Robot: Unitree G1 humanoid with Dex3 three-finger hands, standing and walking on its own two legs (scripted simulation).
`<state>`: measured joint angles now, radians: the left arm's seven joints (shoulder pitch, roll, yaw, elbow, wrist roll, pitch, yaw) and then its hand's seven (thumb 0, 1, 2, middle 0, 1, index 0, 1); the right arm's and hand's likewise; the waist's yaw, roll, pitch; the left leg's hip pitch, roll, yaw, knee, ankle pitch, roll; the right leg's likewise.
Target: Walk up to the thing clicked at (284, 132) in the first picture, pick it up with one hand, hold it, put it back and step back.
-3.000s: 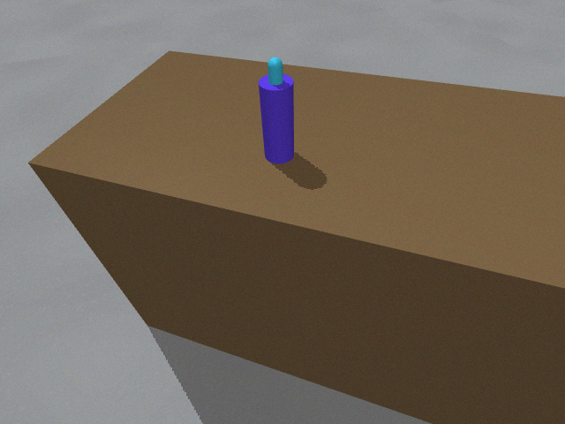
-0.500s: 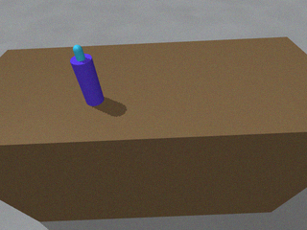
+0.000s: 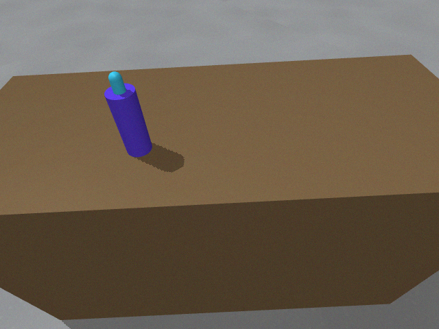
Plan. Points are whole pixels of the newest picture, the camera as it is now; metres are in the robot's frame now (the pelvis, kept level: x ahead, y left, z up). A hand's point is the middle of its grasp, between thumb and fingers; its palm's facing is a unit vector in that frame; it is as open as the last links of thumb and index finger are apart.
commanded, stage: walk up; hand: left
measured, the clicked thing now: (128, 115) +0.53 +0.23 +0.12
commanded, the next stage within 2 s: stand in 0.30 s
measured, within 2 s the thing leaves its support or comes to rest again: neither
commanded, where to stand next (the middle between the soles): +0.05 +0.00 m, yaw +2 degrees
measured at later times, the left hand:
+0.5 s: hand out of the picture +0.10 +0.25 -0.15, palm faces -0.02 -0.94 -0.35, open 7.3 cm
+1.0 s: hand out of the picture +0.07 +0.25 -0.15, palm faces -0.02 -0.94 -0.35, open 7.3 cm
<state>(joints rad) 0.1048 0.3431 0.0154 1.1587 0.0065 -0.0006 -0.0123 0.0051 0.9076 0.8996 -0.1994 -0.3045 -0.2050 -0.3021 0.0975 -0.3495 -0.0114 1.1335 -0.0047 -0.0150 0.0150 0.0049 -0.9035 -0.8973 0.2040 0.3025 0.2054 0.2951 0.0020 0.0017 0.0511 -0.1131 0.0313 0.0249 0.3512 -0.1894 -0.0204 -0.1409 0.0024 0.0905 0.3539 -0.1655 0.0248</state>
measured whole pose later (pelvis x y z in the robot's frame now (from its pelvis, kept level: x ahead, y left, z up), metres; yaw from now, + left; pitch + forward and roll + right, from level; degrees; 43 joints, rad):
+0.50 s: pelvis +0.01 +0.00 +0.00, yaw +0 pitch -3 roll +0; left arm 0.08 0.34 0.01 1.13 0.01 -0.01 0.00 0.00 0.91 0.90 -0.20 -0.30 -0.21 -0.30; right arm 0.09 -0.35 -0.01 1.13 0.00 0.00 0.01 0.00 -0.90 -0.90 0.20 0.30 0.21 0.30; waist -0.01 0.01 0.06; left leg -0.09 0.03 0.02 0.33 -0.19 -0.03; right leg -0.12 0.00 0.08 0.34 -0.17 0.02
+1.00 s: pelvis +0.00 +0.00 +0.00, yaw +1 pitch -3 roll +0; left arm 0.12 0.36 -0.01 1.12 0.01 -0.01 0.00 0.00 0.91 0.90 -0.20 -0.30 -0.21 -0.30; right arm 0.11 -0.35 -0.01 1.13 -0.01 0.00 0.02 0.00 -0.90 -0.90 0.20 0.30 0.21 0.30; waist -0.01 0.00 0.06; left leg -0.10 0.03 0.01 0.33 -0.18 -0.02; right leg -0.12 0.00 0.07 0.34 -0.17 0.02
